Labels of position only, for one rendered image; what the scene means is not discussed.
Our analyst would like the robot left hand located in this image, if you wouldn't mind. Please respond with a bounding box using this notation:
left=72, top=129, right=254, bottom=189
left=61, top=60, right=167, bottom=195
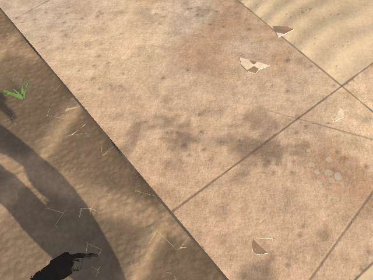
left=30, top=252, right=98, bottom=280

